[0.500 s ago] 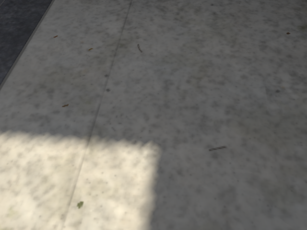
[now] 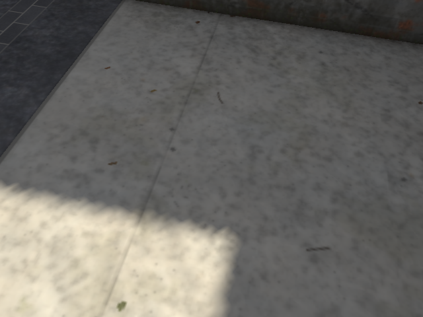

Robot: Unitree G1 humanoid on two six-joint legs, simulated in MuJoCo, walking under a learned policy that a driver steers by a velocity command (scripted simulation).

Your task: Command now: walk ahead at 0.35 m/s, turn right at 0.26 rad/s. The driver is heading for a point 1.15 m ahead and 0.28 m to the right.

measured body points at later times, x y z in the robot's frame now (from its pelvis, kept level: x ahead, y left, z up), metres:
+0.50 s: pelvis +0.22 -0.12 -0.01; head +0.26 -0.14 +0.44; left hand +0.40 +0.12 -0.11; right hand +0.28 -0.42 -0.11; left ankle +0.26 +0.05 -0.66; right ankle +0.21 -0.19 -0.75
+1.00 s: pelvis +0.51 -0.17 -0.01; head +0.55 -0.17 +0.44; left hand +0.76 +0.01 -0.11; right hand +0.48 -0.45 -0.12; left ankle +0.57 -0.10 -0.75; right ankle +0.46 -0.30 -0.68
